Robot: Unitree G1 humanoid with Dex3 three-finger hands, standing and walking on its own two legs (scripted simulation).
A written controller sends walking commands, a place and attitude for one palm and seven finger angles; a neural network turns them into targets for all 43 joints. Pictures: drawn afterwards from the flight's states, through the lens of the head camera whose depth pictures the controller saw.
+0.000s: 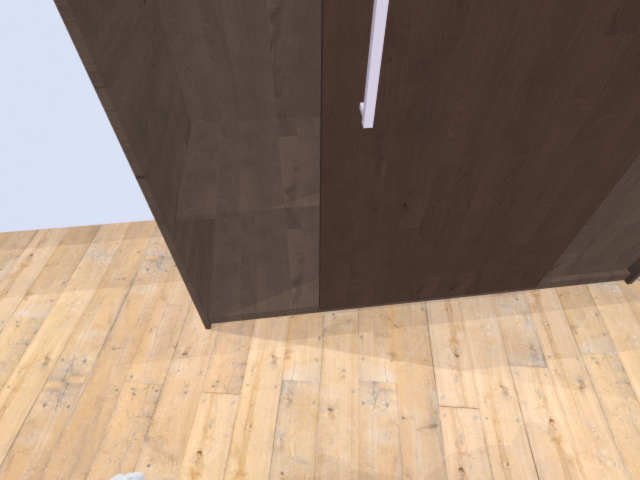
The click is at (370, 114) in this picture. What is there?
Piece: wardrobe's sliding door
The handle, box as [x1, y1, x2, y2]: [359, 0, 388, 127]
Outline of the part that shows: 388,0 374,0 364,102 360,103 359,107 362,114 363,127 372,127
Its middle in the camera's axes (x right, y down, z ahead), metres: +0.09 -0.33 +0.64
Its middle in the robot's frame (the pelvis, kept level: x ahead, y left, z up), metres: +0.73 -0.03 +0.21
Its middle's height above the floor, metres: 0.98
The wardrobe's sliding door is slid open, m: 0.38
